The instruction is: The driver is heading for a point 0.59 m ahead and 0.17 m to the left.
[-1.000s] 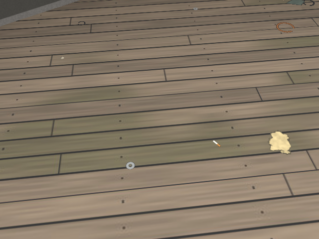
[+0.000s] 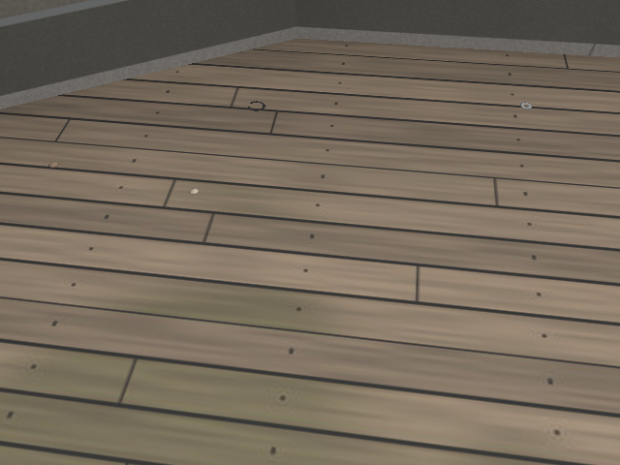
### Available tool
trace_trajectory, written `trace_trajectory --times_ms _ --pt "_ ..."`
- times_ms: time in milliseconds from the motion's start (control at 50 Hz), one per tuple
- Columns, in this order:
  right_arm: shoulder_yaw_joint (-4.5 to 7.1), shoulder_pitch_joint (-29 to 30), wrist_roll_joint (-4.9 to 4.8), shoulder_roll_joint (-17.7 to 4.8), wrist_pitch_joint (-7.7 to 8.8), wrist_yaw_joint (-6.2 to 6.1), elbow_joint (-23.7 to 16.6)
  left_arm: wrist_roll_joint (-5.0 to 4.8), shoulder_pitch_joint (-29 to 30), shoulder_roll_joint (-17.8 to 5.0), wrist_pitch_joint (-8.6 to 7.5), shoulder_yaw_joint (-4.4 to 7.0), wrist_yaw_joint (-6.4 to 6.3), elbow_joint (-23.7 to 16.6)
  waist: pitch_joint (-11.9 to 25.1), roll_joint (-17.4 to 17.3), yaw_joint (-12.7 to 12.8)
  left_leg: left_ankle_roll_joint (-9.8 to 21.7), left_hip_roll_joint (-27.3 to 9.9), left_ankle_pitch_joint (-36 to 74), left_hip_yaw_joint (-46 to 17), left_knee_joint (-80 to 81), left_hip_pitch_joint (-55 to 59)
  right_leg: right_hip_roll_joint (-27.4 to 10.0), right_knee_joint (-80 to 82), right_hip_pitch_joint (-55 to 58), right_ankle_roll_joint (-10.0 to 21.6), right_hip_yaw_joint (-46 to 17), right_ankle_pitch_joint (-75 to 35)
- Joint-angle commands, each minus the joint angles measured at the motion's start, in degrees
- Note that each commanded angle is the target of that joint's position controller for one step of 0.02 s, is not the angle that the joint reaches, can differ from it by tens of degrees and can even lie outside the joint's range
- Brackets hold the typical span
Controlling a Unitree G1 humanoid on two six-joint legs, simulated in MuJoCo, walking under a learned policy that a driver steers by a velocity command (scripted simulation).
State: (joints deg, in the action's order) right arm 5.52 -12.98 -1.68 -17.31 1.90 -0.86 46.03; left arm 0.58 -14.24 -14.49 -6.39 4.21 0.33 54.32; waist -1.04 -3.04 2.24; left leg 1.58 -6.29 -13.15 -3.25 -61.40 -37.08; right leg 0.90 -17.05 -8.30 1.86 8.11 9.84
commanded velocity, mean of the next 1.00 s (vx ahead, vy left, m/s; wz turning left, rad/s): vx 0.43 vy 0.00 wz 0.46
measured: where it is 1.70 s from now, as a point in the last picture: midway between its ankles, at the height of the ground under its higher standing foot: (266, 438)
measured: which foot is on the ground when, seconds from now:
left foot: up 0.00-0.26, down 0.28-0.80, up 0.82-1.00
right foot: down 0.00-0.30, up 0.32-0.76, down 0.78-1.00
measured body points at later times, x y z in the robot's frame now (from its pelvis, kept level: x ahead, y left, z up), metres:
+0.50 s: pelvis +0.26 +0.09 +0.00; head +0.29 +0.12 +0.45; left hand +0.33 +0.40 -0.11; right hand +0.42 -0.15 -0.11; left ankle +0.26 +0.16 -0.75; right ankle +0.35 -0.08 -0.66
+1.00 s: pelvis +0.50 +0.11 -0.01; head +0.54 +0.12 +0.44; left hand +0.50 +0.40 -0.12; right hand +0.72 -0.08 -0.13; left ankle +0.42 +0.24 -0.70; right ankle +0.60 +0.06 -0.75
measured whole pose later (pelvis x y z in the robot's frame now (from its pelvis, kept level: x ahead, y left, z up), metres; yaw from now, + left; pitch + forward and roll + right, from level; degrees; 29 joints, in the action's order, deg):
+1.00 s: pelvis +0.50 +0.11 -0.01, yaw +27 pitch +1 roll -1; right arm 3.4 -13.6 -0.2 -16.2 -0.7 -2.2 41.8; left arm 1.4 -7.8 -13.5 -4.2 1.9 2.0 47.7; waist -3.4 -1.9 0.4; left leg -3.1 -1.3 -26.5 -4.6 -52.7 -25.3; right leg 1.8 -24.4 -19.4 2.7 2.1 6.6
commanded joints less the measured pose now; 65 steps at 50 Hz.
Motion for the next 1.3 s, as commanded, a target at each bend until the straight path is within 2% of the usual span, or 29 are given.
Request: trace_trajectory --times_ms 20,140,200,240,280,300,320,340,360,380,420,500,580,700,740,780,800,820,840,860,880,920,980,1020,1100,1140,1160,1200,1300 --pt "-0.08 -0.9 0.2 -0.5 0.02 0.66 -3.8 0.05 3.5 -8.2 -0.82 1.71 -0.64 -3.4 -0.7 6.4 -1.8 -0.5 -2.4 8.0 -2.4 6.0 -4.1 -16.5 10.3 2.1 8.6 -8.0 -11.1" --pt "-1.17 10.7 0.34 0.2 0.38 3.03 -8.5 -0.88 -0.7 -10.9 0.74 2.34 -1.16 -2.8 -3.9 5.3 2.1 0.4 -0.7 13.4 3.7 20.7 -2.8 -17.0 9.3 7.7 6.9 -0.1 -13.1" --pt "-0.92 12.7 0.28 -0.9 0.14 3.92 -10.7 -1.76 -1.9 -12.4 1.99 2.82 -1.12 -2.4 -4.2 6.2 1.6 2.5 1.1 7.3 6.2 23.9 -1.6 -18.6 5.0 12.8 5.5 2.0 -21.0" --pt "0.25 8.8 0.4 -3.1 -0.18 4.05 -10.8 -2.24 -0.8 -14.1 2.75 3.31 -1.33 -2.9 -0.4 8.3 -1.7 4.8 5.1 1.6 9.5 24.4 6.5 -18.4 -4.0 14.0 4.3 4.0 -40.3" --pt "3.69 -8.3 0.1 -9.0 -0.53 3.08 -6.2 -2.16 -0.2 -13.2 3.37 2.83 -1.6 -3.6 8.7 5.7 -10.7 8.8 9.8 5.3 9.6 29.7 31.8 -14.7 -27.8 4.5 1.0 6.6 -41.8" --pt "5.28 -13.0 -0.11 -15.2 -0.95 1.78 -5.2 0.3 -2.1 -7.3 2.76 1.03 -1.34 -5.8 12.4 -6.9 -9.5 14.2 -3.4 4.0 -12.3 31.5 49.0 -9.4 -48.3 -16.4 -2.1 6.6 -5.6" --pt "4.66 -10.8 0.38 -17.0 0.19 2.27 -7.6 -0.2 -3.1 -4.4 0.34 -0.44 -0.61 -8.5 21.2 -12.0 -5.8 23.9 -13.6 -6.1 -43.9 42.3 59.3 0.7 -61.8 -32.2 -3.5 -6.8 25.5" --pt "2.98 -10.9 0.83 -11.6 1.09 2.93 -7.6 -2.6 4.2 -9.5 -1.34 0.76 0.07 -9.8 18.0 -3.8 -9.1 20.5 -12.7 -5.4 -40.0 45.6 57.9 -2.2 -64.0 -38.6 -2.2 -13.0 21.7" --pt "2.3 -8.9 0.9 -9.3 1.75 2.98 -7.3 -3.3 6.0 -9.5 -2.19 0.67 0.28 -10.5 11.4 -2.7 -7.8 18.3 -10.7 -1.3 -31.2 45.1 51.2 -4.5 -60.6 -40.0 -0.8 -12.2 16.5" --pt "1.8 -4.6 0.75 -7.7 1.99 2.88 -8.0 -2.1 5.5 -8.9 -2.36 0.68 -0.24 -9.5 7.7 2.2 -5.0 16.2 -7.9 3.9 -24.6 45.0 42.5 -7.0 -55.6 -36.2 -0.7 -12.5 12.2" --pt "0.78 0.2 1.56 -5.3 2.06 2.43 -9.6 -0.85 3.6 -9.8 -0.99 1.46 -0.37 -8.8 4.9 0.5 -1.4 14.6 -4.8 11.9 -18.3 47.1 31.5 -9.1 -49.0 -28.6 -1.4 -12.9 8.1" --pt "1.34 -2.4 1.01 -7.6 2.53 0.99 -8.9 0.36 7.3 -7.1 0.78 1.04 -0.61 -10.8 2.9 1.2 -1.5 15.0 -2.5 18.1 -13.4 49.3 26.1 -7.3 -38.1 -28.3 -4.7 -11.5 0.1" --pt "1.41 -5.6 0.66 -7.7 2.05 0.01 -7.9 -0.12 15.3 -5.4 0.37 0.17 -0.07 -13.5 0.8 -1.2 -4.5 11.9 0.5 11.7 -11.0 48.7 24.6 -4.0 -21.1 -26.1 -5.3 -11.4 -13.2" --pt "0.97 -9.9 0.63 -6.5 1.58 -0.33 -5.0 -0.44 19.7 -6.8 -1.02 0.07 1.67 -15.8 -0.7 -2.7 -6.6 10.1 -2.7 12.5 -14.5 43.2 31.1 -2.4 -11.3 -23.2 -2.8 -11.3 -14.5" --pt "0.97 -9.7 1.03 -6.5 0.77 -0.74 -4.6 0.19 17.3 -7.9 -1.63 0.52 1.82 -15.5 0.3 -4.4 -5.4 8.5 -2.8 23.1 -15.5 37.8 34.8 -1.1 -9.5 -20.4 -0.9 -10.1 -10.6" --pt "0.25 -7.4 1.23 -5.0 0.48 -0.87 -5.8 1.6 8.4 -10.3 -2.43 1.47 1.59 -13.5 7.1 -3.6 -0.8 4.7 2.1 32.9 -12.8 25.7 33.1 -2.8 -7.3 -4.9 2.6 -9.8 -24.3" --pt "-0.72 -9.7 2.24 -2.7 0.77 -0.89 -7.2 2.8 1.4 -14.0 -2.52 2.18 1.45 -12.9 16.1 4.3 0.4 1.6 6.4 17.4 -10.6 10.3 21.5 -13.5 -13.4 13.9 8.0 -19.4 -44.9" --pt "-1.52 -19.5 1.1 -0.7 1.05 -0.64 -5.3 1.81 -3.6 -14.0 -1.27 2.42 1.8 -10.7 25.2 19.9 -0.9 -2.3 13.7 -25.6 -7.3 -8.0 7.0 -25.7 -12.1 29.2 18.4 -38.1 -49.9" --pt "-0.53 -19.2 0.51 -6.2 0.77 -0.54 -4.0 -0.52 -4.2 -10.8 -0.4 1.62 2.17 -10.7 23.9 13.8 0.1 -3.0 11.2 -26.4 -10.7 -13.8 3.2 -25.2 -9.0 26.2 17.4 -41.7 -36.0" --pt "0.07 -12.3 0.19 -8.1 0.08 -0.68 -5.0 -0.85 -0.1 -8.6 0.24 0.86 1.99 -11.5 15.5 9.4 0.8 -3.7 9.3 -22.7 -9.1 -15.0 0.1 -22.6 -7.4 18.9 14.8 -34.8 -30.0" --pt "-0.03 -8.0 0.76 -7.7 -0.68 -0.98 -5.8 -0.27 4.2 -6.4 0.75 -0.24 1.86 -12.1 10.4 6.1 -0.1 -4.2 7.3 -19.7 -7.0 -11.9 1.1 -19.7 -5.6 10.8 13.2 -29.1 -29.1" --pt "-0.29 -6.7 1.49 -4.9 -2.14 -1.22 -6.6 0.62 9.0 -4.7 1.19 -1.25 1.73 -11.7 6.2 7.4 -3.7 -4.4 3.3 -15.7 -4.8 -2.1 8.7 -15.6 -2.1 -1.9 11.3 -22.5 -27.8" --pt "-1.56 -8.0 1.67 -0.9 -2.72 -1.66 -5.8 1.01 11.0 -6.5 1.6 -0.78 1.42 -10.4 7.3 10.9 -4.8 -5.2 3.7 -12.1 -0.6 13.0 18.4 -12.4 -0.8 -7.3 11.3 -15.7 -34.6" --pt "-1.65 -7.1 1.66 -1.3 -2.81 -1.67 -5.5 0.39 10.0 -7.7 2.1 -0.47 1.04 -9.4 10.1 10.7 -4.1 -5.0 3.6 -5.4 -0.1 19.2 22.2 -13.2 -0.8 -5.8 11.5 -15.4 -32.1" --pt "-1.35 -4.3 2.37 -2.0 -3.63 -1.22 -5.0 -0.47 10.9 -6.8 3.59 -1.31 0.91 -8.5 6.8 9.0 -4.5 -2.8 4.7 5.0 1.6 32.7 30.2 -10.8 0.2 -10.6 7.7 -15.2 -0.8" --pt "-1.16 -1.4 3.32 -4.4 -3.56 -1.5 -6.9 0.42 8.1 -4.2 3.65 -2.48 1.2 -7.3 4.1 5.3 -3.2 -0.2 -0.7 9.9 -4.5 37.5 32.8 -7.3 -1.5 -14.3 2.3 -14.3 13.2" --pt "-0.34 0.4 2.7 -8.1 -3.61 -1.69 -6.6 0.63 4.7 -4.6 3.67 -2.24 1.27 -7.0 2.1 -0.9 0.4 1.5 -1.1 3.6 -5.3 36.2 28.4 -3.1 -2.3 -13.8 0.3 -10.6 14.7" --pt "-1.12 0.7 2.92 -3.6 -2.85 -1.12 -5.9 0.41 6.8 -5.3 4.11 -2.24 0.74 -6.6 0.2 -1.9 -1.4 0.6 1.6 -5.2 -3.7 37.7 21.7 -2.3 -5.5 -8.7 -0.9 -8.6 9.4" --pt "-1.38 0.1 2.34 -3.1 -1.03 -0.93 -4.7 0.2 6.0 -5.3 4.5 -2.26 0.05 -5.1 2.7 -0.6 -1.4 -0.7 2.3 9.9 -2.7 34.4 24.7 -3.0 -8.8 -6.0 -0.3 -8.4 -2.1"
